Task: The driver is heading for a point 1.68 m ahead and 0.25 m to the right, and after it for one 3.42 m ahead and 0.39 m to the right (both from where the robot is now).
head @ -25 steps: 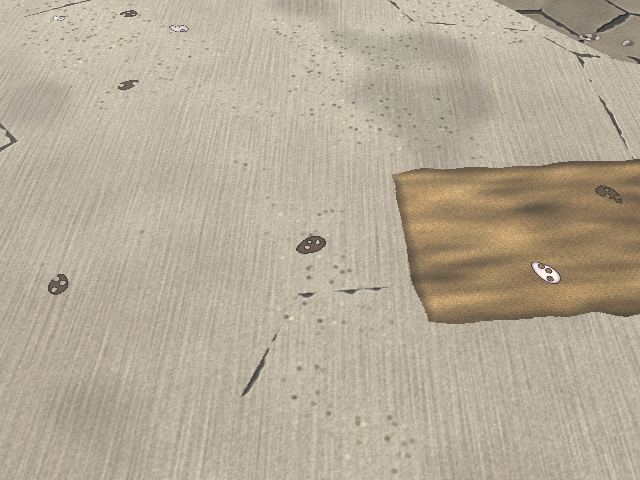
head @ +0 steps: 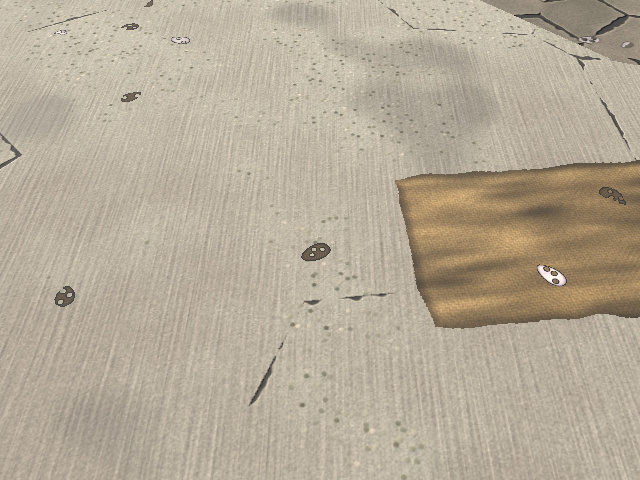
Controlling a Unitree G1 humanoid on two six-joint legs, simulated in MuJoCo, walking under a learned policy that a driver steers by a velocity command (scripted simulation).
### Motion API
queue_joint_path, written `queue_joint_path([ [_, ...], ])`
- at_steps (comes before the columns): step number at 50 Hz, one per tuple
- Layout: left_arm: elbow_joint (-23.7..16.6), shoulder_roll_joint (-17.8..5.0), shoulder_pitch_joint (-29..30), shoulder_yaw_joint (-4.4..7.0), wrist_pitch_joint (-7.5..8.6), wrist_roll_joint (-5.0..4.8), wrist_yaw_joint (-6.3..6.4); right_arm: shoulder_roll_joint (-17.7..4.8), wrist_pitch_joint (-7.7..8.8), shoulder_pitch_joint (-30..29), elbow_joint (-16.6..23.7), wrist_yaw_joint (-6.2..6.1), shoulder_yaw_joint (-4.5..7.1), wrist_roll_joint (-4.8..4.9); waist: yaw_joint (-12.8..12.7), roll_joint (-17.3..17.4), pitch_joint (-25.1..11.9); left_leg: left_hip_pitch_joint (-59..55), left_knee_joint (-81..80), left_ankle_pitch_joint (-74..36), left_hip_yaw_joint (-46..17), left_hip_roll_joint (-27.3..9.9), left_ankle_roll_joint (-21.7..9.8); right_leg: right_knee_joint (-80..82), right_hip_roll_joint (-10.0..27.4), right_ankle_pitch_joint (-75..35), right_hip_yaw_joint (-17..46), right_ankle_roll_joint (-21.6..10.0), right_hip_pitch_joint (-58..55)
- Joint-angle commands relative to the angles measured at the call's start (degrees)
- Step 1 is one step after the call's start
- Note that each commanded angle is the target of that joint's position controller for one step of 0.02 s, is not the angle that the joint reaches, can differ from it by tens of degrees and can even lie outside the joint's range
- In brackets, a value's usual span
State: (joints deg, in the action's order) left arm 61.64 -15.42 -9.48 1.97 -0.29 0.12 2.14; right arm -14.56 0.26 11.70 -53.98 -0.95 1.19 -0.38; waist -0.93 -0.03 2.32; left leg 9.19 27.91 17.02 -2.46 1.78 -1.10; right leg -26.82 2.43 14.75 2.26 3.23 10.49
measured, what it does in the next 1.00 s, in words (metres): lifts its left foot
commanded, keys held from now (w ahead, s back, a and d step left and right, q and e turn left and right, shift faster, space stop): no key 0.62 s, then w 0.38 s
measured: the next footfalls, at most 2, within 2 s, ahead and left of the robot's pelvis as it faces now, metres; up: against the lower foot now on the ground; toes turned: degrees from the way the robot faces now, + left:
left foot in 1.30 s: +0.42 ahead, +0.09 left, +0.00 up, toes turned +1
right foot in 1.84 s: +0.73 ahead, -0.15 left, +0.00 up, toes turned -3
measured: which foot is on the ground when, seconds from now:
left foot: down 0.00-0.86, up 0.88-1.00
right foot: down 0.00-1.00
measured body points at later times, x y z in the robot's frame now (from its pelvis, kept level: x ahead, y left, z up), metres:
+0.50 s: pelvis +0.00 -0.01 +0.00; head +0.01 -0.01 +0.45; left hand +0.02 +0.25 -0.15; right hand +0.04 -0.26 -0.15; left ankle -0.02 +0.11 -0.74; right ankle +0.00 -0.16 -0.74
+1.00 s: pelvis +0.07 -0.05 +0.00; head +0.08 -0.07 +0.45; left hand +0.02 +0.20 -0.14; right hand +0.13 -0.31 -0.14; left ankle +0.03 +0.09 -0.66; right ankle +0.01 -0.14 -0.74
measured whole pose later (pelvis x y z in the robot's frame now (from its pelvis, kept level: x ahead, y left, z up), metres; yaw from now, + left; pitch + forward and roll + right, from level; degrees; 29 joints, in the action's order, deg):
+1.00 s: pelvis +0.07 -0.05 +0.00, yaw -1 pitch +1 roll +1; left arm 63.4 -11.3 -25.1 1.2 6.4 -0.5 -0.8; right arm -14.9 5.1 15.4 -56.6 -0.2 2.4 2.0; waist -1.9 1.6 -0.8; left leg 26.1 62.8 18.8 -0.4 -1.2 -3.7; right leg -23.0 -1.1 18.3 -1.5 -2.4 5.3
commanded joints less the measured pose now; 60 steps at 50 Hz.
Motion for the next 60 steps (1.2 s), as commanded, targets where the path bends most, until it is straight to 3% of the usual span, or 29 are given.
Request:
queue_joint_path([
  [1,-1.15,-6.78,-0.56,1.02,0.38,-0.01,0.29,-6.64,0.53,0.66,1.53,-0.27,1.19,0.05,0.07,0.69,-1.47,2.46,-5.41,-12.46,-2.48,-3.14,-0.85,2.35,0.05,-10.34,-0.44,-1.18,-1.64],
  [31,1.70,-3.26,-5.98,-0.13,0.21,-0.09,0.75,-4.15,0.46,5.52,-4.52,-0.92,0.09,0.36,0.50,0.05,0.55,4.09,-5.30,-8.61,-0.65,-2.05,0.01,2.32,-1.00,-7.89,-1.07,-1.70,0.49],
  [33,2.38,-2.27,-7.40,-0.30,0.08,-0.38,0.87,-4.26,0.17,6.75,-5.29,-1.18,0.25,0.66,0.66,1.09,0.12,4.53,-6.32,7.54,-0.48,-1.17,-0.91,0.61,-3.23,5.31,-3.37,-2.25,1.33],
  [35,1.29,-2.59,-6.42,-0.12,0.52,-0.66,0.93,-6.42,0.15,6.95,-4.67,-1.41,1.02,1.24,1.28,3.42,4.48,8.38,-8.78,25.95,-4.82,-3.60,-3.84,-3.29,-4.57,18.90,-4.39,-3.74,7.50],
  [36,0.40,-1.90,-5.40,-0.27,1.26,-0.65,0.71,-7.26,0.59,8.09,-4.57,-1.31,1.35,1.48,1.94,5.27,6.34,8.65,-10.95,30.21,-9.22,-6.59,-5.71,-5.95,-4.40,19.03,-4.42,-4.27,10.81],
  [38,-0.83,0.35,-4.77,-0.72,3.29,-0.96,-0.27,-9.73,1.73,10.55,-4.84,-1.01,2.44,1.96,2.58,11.03,6.71,6.48,-16.35,33.62,-21.38,-15.09,-10.51,-15.34,-3.73,11.67,-5.44,-4.74,14.52],
  [39,-1.28,0.21,-4.47,-0.65,4.17,-1.25,-0.80,-9.61,2.13,10.06,-4.48,-0.92,2.58,2.05,2.25,10.86,7.60,8.33,-17.66,32.39,-24.85,-17.40,-12.07,-17.54,-2.27,10.89,-3.98,-5.77,14.25],
  [41,-0.66,0.91,-8.25,-0.64,5.47,-1.90,-1.62,-8.52,2.52,4.96,-2.55,-0.57,2.30,2.32,-1.47,9.92,8.21,12.21,-15.44,26.58,-20.64,-15.85,-10.43,-8.72,-1.61,11.48,-4.18,-8.10,7.25],
  [42,1.26,0.48,-13.19,-0.22,5.77,-1.88,-1.71,-7.64,2.43,1.63,-1.24,-0.41,2.05,2.63,-4.09,7.86,7.76,16.38,-11.55,21.50,-14.78,-11.86,-7.84,-0.28,-2.51,7.84,-4.34,-8.44,-2.00],
  [43,3.28,-2.03,-18.90,0.71,5.83,-1.28,-1.70,-5.59,2.75,-0.27,-0.12,-0.29,1.58,2.33,-5.63,1.78,5.67,20.80,-0.71,12.29,-7.68,-6.95,-4.95,3.60,0.62,5.28,2.22,-8.49,-10.31],
  [44,4.69,-8.51,-26.95,2.47,6.01,-1.33,-1.91,-2.12,3.65,-1.55,1.74,-0.31,0.74,1.87,-7.48,-13.66,2.05,28.71,19.25,7.89,3.15,0.35,-0.88,13.29,11.71,12.95,22.07,-13.34,-17.70],
  [45,4.40,-10.75,-28.48,2.51,6.74,-0.40,-2.65,-2.83,4.81,-1.46,3.11,-0.48,1.01,2.51,-6.58,-16.98,1.80,35.64,31.92,15.28,0.10,1.31,-0.85,18.29,20.11,14.54,39.49,-18.85,-18.35],
  [46,2.76,-6.77,-23.19,1.39,7.38,-0.23,-2.65,-4.13,5.53,-0.46,2.63,-0.09,1.34,3.20,-3.48,-9.16,5.11,39.35,39.33,11.95,-3.05,-2.47,-1.98,17.27,20.24,12.27,36.42,-18.66,-16.87],
  [47,1.30,-4.26,-20.24,0.79,7.69,-0.49,-2.79,-3.87,6.03,0.72,1.71,0.55,1.33,3.21,-2.24,-6.50,5.72,40.34,40.79,6.28,-2.95,-4.52,-3.09,16.89,17.29,9.08,28.96,-16.63,-16.36],
  [48,0.46,-3.88,-18.32,0.57,7.60,-0.66,-3.05,-4.19,6.45,0.37,1.43,0.80,1.70,2.72,-1.54,-4.74,5.47,40.84,39.28,1.73,-1.79,-6.13,-3.58,17.34,15.03,5.08,23.23,-14.87,-16.60],
  [50,0.26,-1.06,-19.23,-0.41,6.72,-0.37,-2.96,-5.14,6.65,-2.53,2.15,1.51,2.54,1.90,-1.83,-5.28,4.57,38.95,34.84,-3.49,0.46,-7.87,-3.07,17.81,11.32,-9.44,13.72,-12.43,-16.67],
  [52,0.28,-1.30,-21.55,-0.54,5.89,-0.03,-2.24,-2.64,6.13,-4.24,2.76,2.24,2.14,1.76,-2.12,-5.61,3.28,37.38,30.68,-6.48,2.76,-7.64,-1.60,17.99,9.72,-17.65,8.77,-12.56,-16.30],
  [55,-1.24,-3.74,-20.62,-0.28,5.20,0.22,-1.08,-0.12,5.75,-12.95,6.42,2.49,0.94,1.74,-3.11,-4.45,5.37,32.86,17.02,-12.50,4.97,-6.04,0.32,20.48,8.20,-18.38,4.55,-12.89,-9.84],
  [58,-1.26,-5.57,-22.57,0.35,5.28,-0.32,-0.65,-0.83,5.63,-18.22,8.59,2.95,0.57,2.12,-3.86,-5.95,6.74,26.71,8.37,-16.92,6.52,-4.04,0.27,22.68,8.91,-17.04,3.08,-13.34,-7.06],
  [60,-1.03,-5.70,-22.83,0.75,5.32,-1.01,-0.58,-2.03,5.70,-19.83,9.79,3.35,0.69,2.36,-2.96,-6.02,7.50,26.09,4.93,-17.66,5.25,-4.09,-1.12,22.07,10.68,-19.38,2.61,-12.90,-10.06],
])
Keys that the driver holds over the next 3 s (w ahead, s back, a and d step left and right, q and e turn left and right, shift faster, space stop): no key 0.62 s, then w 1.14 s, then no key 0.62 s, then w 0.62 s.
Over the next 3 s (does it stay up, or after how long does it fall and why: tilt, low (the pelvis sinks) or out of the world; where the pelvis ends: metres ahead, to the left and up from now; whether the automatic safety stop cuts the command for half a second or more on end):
stays up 0.88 -0.02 0.00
